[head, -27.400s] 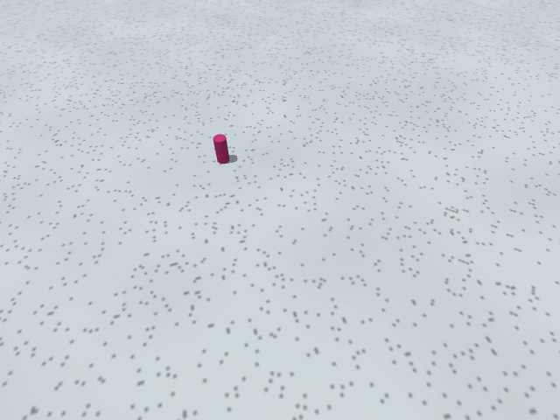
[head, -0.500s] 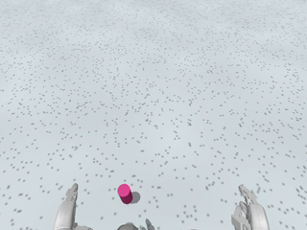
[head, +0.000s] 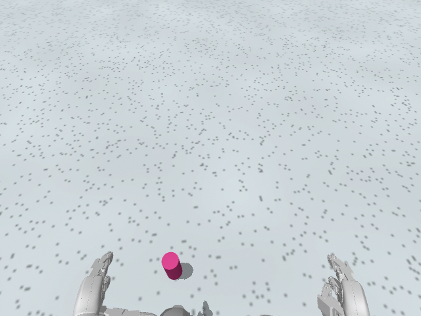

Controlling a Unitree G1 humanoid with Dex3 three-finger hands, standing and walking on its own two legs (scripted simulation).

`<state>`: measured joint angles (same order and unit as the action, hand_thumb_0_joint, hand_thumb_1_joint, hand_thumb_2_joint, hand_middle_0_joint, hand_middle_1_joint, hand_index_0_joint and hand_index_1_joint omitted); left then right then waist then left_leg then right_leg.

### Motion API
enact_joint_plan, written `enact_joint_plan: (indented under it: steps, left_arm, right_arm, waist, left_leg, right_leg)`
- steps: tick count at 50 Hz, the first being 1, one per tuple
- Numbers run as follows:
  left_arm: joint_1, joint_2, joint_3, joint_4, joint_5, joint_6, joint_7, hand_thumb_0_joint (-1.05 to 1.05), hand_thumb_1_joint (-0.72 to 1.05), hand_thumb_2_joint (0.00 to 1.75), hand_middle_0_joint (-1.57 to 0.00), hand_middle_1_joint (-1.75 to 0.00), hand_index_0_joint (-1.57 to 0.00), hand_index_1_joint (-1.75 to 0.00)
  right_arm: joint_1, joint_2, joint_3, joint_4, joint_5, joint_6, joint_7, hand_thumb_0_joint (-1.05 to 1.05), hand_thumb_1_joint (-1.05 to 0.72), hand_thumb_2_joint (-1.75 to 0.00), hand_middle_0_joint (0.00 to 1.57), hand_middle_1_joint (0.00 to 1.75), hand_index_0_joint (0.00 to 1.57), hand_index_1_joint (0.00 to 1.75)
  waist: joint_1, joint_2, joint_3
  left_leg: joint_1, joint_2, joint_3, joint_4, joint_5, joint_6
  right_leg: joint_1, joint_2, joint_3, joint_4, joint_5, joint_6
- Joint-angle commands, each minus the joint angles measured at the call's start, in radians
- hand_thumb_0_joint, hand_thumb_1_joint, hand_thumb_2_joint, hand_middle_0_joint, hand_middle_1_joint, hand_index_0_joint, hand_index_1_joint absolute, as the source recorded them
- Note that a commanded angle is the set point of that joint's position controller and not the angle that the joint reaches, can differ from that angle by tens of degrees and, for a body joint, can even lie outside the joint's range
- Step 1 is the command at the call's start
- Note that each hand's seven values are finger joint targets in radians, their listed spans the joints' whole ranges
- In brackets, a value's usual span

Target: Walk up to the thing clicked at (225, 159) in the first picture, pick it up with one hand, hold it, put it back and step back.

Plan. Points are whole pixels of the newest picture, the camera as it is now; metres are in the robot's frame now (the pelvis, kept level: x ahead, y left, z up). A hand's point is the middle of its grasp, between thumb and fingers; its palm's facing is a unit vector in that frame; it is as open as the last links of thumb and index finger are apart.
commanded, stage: stand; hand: left
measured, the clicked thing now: (172, 266) +0.39 +0.19 -0.64
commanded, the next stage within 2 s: none
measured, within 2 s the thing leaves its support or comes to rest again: neither
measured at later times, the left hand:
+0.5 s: hand out of the picture +0.08 +0.25 -0.11, palm faces -0.01 -0.93 -0.36, open 7.5 cm
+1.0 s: hand out of the picture +0.02 +0.26 -0.10, palm faces +0.00 -0.93 -0.36, open 7.4 cm
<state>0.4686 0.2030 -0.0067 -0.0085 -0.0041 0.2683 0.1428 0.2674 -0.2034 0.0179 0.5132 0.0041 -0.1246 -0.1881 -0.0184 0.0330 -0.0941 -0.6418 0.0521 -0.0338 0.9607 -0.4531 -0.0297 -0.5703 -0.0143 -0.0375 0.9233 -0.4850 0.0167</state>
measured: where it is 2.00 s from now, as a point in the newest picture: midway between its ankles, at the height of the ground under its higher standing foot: outside the picture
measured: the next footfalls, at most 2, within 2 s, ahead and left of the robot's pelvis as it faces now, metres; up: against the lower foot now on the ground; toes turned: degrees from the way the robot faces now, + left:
none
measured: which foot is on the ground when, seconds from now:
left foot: down 0.00-1.00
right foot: down 0.00-1.00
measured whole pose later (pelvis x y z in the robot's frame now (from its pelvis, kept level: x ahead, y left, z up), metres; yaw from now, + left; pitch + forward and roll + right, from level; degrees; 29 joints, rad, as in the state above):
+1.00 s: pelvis -0.02 +0.01 +0.06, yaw +1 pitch -4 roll +0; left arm 0.18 0.33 0.01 1.12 0.03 -0.01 0.02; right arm 0.14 -0.31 -0.03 1.12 -0.03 0.00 -0.01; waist 0.01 0.01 0.05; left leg -0.17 0.01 -0.01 0.40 -0.17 -0.01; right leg -0.12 -0.05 -0.03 0.41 -0.22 0.04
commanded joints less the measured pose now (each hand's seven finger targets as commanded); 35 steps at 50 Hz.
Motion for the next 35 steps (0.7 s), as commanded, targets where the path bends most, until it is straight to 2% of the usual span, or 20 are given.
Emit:
enact_joint_plan:
  steps: [1, 2, 3, 5, 6, 7, 8, 9, 10, 11, 12, 13, 16, 20, 23, 24, 31, 33, 35]
  left_arm:
    - [-0.036, 0.097, 0.052, -0.192, 0.004, -0.048, 0.008, 0.0, 0.31, 0.9, -0.2, -0.3, -0.2, -0.3]
    - [-0.018, 0.1, 0.062, -0.186, 0.005, -0.048, 0.008, 0.0, 0.39, 0.9, -0.2, -0.3, -0.2, -0.3]
    - [-0.033, 0.095, 0.053, -0.183, 0.006, -0.046, 0.008, 0.0, 0.47, 0.9, -0.2, -0.3, -0.2, -0.3]
    - [-0.008, 0.104, 0.061, -0.177, 0.004, -0.046, 0.008, 0.0, 0.63, 0.9, -0.2, -0.3, -0.2, -0.3]
    - [-0.2, 0.232, 0.097, 0.173, 0.103, -0.163, -0.04, 0.0, 0.71, 0.9, -0.2, -0.3, -0.2, -0.3]
    - [-0.165, 0.247, 0.105, 0.271, 0.106, -0.211, -0.067, 0.0, 0.79, 0.9, -0.2, -0.3, -0.2, -0.3]
    - [-0.176, 0.256, 0.103, 0.31, 0.107, -0.237, -0.076, 0.0, 0.87, 0.9, -0.2, -0.3, -0.2, -0.3]
    - [-0.181, 0.259, 0.092, 0.331, 0.095, -0.255, -0.088, 0.0, 0.9, 0.9, -0.2, -0.3, -0.2, -0.3]
    - [-0.194, 0.259, 0.087, 0.372, 0.079, -0.272, -0.097, 0.0, 0.9, 0.9, -0.2, -0.3, -0.2, -0.3]
    - [-0.22, 0.264, 0.084, 0.405, 0.067, -0.282, -0.104, 0.0, 0.9, 0.9, -0.2, -0.3, -0.2, -0.3]
    - [-0.22, 0.258, 0.082, 0.441, 0.062, -0.285, -0.109, 0.0, 0.9, 0.9, -0.2, -0.3, -0.2, -0.3]
    - [-0.224, 0.263, 0.085, 0.477, 0.053, -0.29, -0.111, 0.0, 0.9, 0.9, -0.2, -0.3, -0.2, -0.3]
    - [-0.253, 0.274, 0.083, 0.58, 0.049, -0.301, -0.108, 0.0, 0.9, 0.9, -0.2, -0.3, -0.2, -0.3]
    - [-0.278, 0.287, 0.08, 0.679, 0.052, -0.308, -0.105, 0.0, 0.9, 0.9, -0.2, -0.3, -0.2, -0.3]
    - [-0.297, 0.29, 0.079, 0.745, 0.043, -0.307, -0.105, 0.0, 0.9, 0.9, -0.2, -0.3, -0.2, -0.3]
    - [-0.284, 0.283, 0.076, 0.77, 0.041, -0.305, -0.105, 0.0, 0.9, 0.9, -0.2, -0.3, -0.2, -0.3]
    - [-0.286, 0.302, 0.065, 0.91, 0.03, -0.301, -0.104, 0.0, 0.9, 0.9, -0.2, -0.3, -0.2, -0.3]
    - [-0.294, 0.301, 0.06, 0.942, 0.028, -0.299, -0.106, 0.0, 0.9, 0.9, -0.2, -0.3, -0.2, -0.3]
    - [-0.308, 0.305, 0.058, 0.968, 0.029, -0.295, -0.106, 0.0, 0.9, 0.9, -0.2, -0.3, -0.2, -0.3]
  right_arm:
    - [-0.055, -0.12, -0.047, -0.15, 0.0, -0.06, -0.011, 0.0, -0.9, -0.9, 0.2, 0.3, 0.2, 0.3]
    - [-0.053, -0.118, -0.048, -0.15, -0.002, -0.06, -0.011, 0.0, -0.9, -0.9, 0.2, 0.3, 0.2, 0.3]
    - [-0.054, -0.12, -0.047, -0.151, -0.002, -0.06, -0.012, 0.0, -0.9, -0.9, 0.2, 0.3, 0.2, 0.3]
    - [-0.055, -0.12, -0.046, -0.149, 0.0, -0.055, -0.009, 0.0, -0.9, -0.9, 0.2, 0.3, 0.2, 0.3]
    - [-0.11, -0.263, -0.077, 0.06, -0.107, 0.012, 0.051, 0.0, -0.9, -0.9, 0.2, 0.3, 0.2, 0.3]
    - [-0.097, -0.251, -0.088, 0.102, -0.124, 0.038, 0.086, 0.0, -0.9, -0.9, 0.2, 0.3, 0.2, 0.3]
    - [-0.09, -0.238, -0.086, 0.11, -0.118, 0.048, 0.103, 0.0, -0.9, -0.9, 0.2, 0.3, 0.2, 0.3]
    - [-0.111, -0.238, -0.088, 0.114, -0.108, 0.058, 0.117, 0.0, -0.9, -0.9, 0.2, 0.3, 0.2, 0.3]
    - [-0.111, -0.226, -0.085, 0.129, -0.086, 0.06, 0.132, 0.0, -0.9, -0.9, 0.2, 0.3, 0.2, 0.3]
    - [-0.1, -0.226, -0.085, 0.145, -0.07, 0.058, 0.148, 0.0, -0.9, -0.9, 0.2, 0.3, 0.2, 0.3]
    - [-0.102, -0.237, -0.09, 0.161, -0.06, 0.058, 0.159, 0.0, -0.9, -0.9, 0.2, 0.3, 0.2, 0.3]
    - [-0.107, -0.246, -0.095, 0.176, -0.053, 0.058, 0.164, 0.0, -0.9, -0.9, 0.2, 0.3, 0.2, 0.3]
    - [-0.107, -0.242, -0.098, 0.227, -0.053, 0.066, 0.17, 0.0, -0.9, -0.9, 0.2, 0.3, 0.2, 0.3]
    - [-0.134, -0.248, -0.098, 0.28, -0.053, 0.081, 0.171, 0.0, -0.9, -0.9, 0.2, 0.3, 0.2, 0.3]
    - [-0.112, -0.265, -0.097, 0.326, -0.05, 0.085, 0.171, 0.0, -0.9, -0.9, 0.2, 0.3, 0.2, 0.3]
    - [-0.123, -0.274, -0.1, 0.342, -0.05, 0.087, 0.171, 0.0, -0.9, -0.9, 0.2, 0.3, 0.2, 0.3]
    - [-0.124, -0.293, -0.087, 0.437, -0.036, 0.087, 0.165, 0.0, -0.9, -0.9, 0.2, 0.3, 0.2, 0.3]
    - [-0.126, -0.294, -0.083, 0.462, -0.034, 0.091, 0.164, 0.0, -0.9, -0.9, 0.2, 0.3, 0.2, 0.3]
    - [-0.136, -0.301, -0.084, 0.482, -0.034, 0.096, 0.165, 0.0, -0.9, -0.9, 0.2, 0.3, 0.2, 0.3]
  waist:
    - [-0.003, -0.013, -0.101]
    - [-0.003, -0.008, -0.121]
    - [-0.006, -0.013, -0.129]
    - [0.005, 0.01, -0.11]
    - [0.04, -0.094, 0.03]
    - [0.035, -0.125, -0.037]
    - [0.024, -0.129, -0.045]
    - [0.022, -0.115, -0.006]
    - [0.024, -0.091, -0.005]
    - [0.021, -0.058, -0.021]
    - [0.034, -0.055, -0.023]
    - [0.035, -0.046, -0.036]
    - [0.03, -0.034, -0.04]
    - [0.032, -0.039, 0.048]
    - [0.022, -0.018, 0.065]
    - [0.034, -0.01, 0.064]
    - [0.034, -0.023, 0.06]
    - [0.031, -0.029, 0.074]
    - [0.031, -0.018, 0.101]
  left_leg:
    - [0.121, -0.035, 0.042, -0.142, 0.194, 0.03]
    - [0.125, -0.035, 0.04, -0.136, 0.21, 0.03]
    - [0.129, -0.034, 0.038, -0.138, 0.221, 0.03]
    - [0.119, -0.036, 0.04, -0.143, 0.215, 0.028]
    - [0.119, -0.011, -0.004, -0.176, 0.331, 0.064]
    - [0.174, -0.007, 0.017, -0.161, 0.344, 0.086]
    - [0.192, -0.007, 0.015, -0.169, 0.343, 0.094]
    - [0.201, -0.014, 0.008, -0.192, 0.319, 0.097]
    - [0.223, -0.017, 0.006, -0.22, 0.292, 0.094]
    - [0.248, -0.016, 0.001, -0.237, 0.279, 0.096]
    - [0.271, -0.016, -0.006, -0.246, 0.282, 0.09]
    - [0.301, -0.01, -0.014, -0.255, 0.314, 0.09]
    - [0.336, -0.003, -0.022, -0.292, 0.334, 0.085]
    - [0.33, 0.002, -0.033, -0.361, 0.272, 0.083]
    - [0.359, 0.022, -0.057, -0.433, 0.255, 0.082]
    - [0.358, 0.027, -0.066, -0.449, 0.251, 0.083]
    - [0.443, 0.046, -0.068, -0.532, 0.405, 0.064]
    - [0.453, 0.046, -0.062, -0.557, 0.378, 0.059]
    - [0.434, 0.048, -0.071, -0.604, 0.286, 0.056]
  right_leg:
    - [0.014, 0.028, -0.025, -0.167, 0.216, -0.013]
    - [0.024, 0.028, -0.024, -0.163, 0.234, -0.013]
    - [0.031, 0.028, -0.024, -0.156, 0.244, -0.013]
    - [0.021, 0.029, -0.025, -0.159, 0.232, -0.016]
    - [0.164, -0.059, 0.061, -0.204, 0.268, -0.078]
    - [0.202, -0.083, 0.095, -0.203, 0.352, -0.1]
    - [0.204, -0.09, 0.121, -0.205, 0.364, -0.111]
    - [0.16, -0.084, 0.121, -0.234, 0.324, -0.111]
    - [0.177, -0.092, 0.126, -0.249, 0.282, -0.108]
    - [0.197, -0.092, 0.127, -0.247, 0.283, -0.097]
    - [0.194, -0.09, 0.127, -0.259, 0.286, -0.092]
    - [0.201, -0.085, 0.112, -0.256, 0.324, -0.084]
    - [0.239, -0.09, 0.106, -0.281, 0.345, -0.074]
    - [0.24, -0.096, 0.107, -0.369, 0.276, -0.068]
    - [0.267, -0.086, 0.093, -0.393, 0.261, -0.061]
    - [0.291, -0.085, 0.085, -0.405, 0.265, -0.059]
    - [0.4, -0.1, 0.079, -0.479, 0.373, -0.043]
    - [0.41, -0.104, 0.082, -0.509, 0.35, -0.039]
    - [0.413, -0.098, 0.076, -0.539, 0.28, -0.034]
